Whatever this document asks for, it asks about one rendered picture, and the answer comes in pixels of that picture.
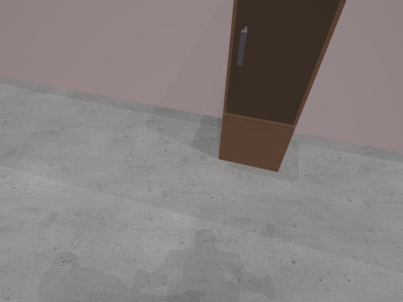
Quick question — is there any cupboard door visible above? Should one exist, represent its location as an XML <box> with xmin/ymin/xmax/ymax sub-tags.
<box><xmin>227</xmin><ymin>0</ymin><xmax>341</xmax><ymax>125</ymax></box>

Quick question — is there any handle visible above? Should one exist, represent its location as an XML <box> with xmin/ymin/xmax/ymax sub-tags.
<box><xmin>237</xmin><ymin>26</ymin><xmax>248</xmax><ymax>66</ymax></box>

